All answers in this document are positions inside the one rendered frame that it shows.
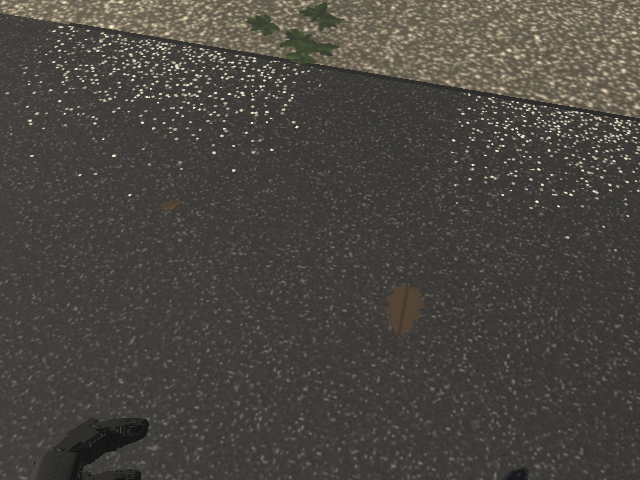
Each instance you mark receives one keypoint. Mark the robot left hand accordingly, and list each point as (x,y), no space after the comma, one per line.
(86,443)

